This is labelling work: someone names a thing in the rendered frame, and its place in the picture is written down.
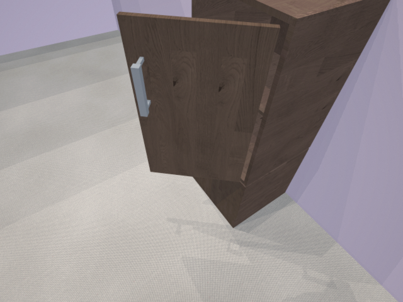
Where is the cupboard door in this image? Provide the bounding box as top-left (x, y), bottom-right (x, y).
top-left (116, 11), bottom-right (280, 182)

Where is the handle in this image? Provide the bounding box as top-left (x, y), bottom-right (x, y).
top-left (130, 57), bottom-right (151, 117)

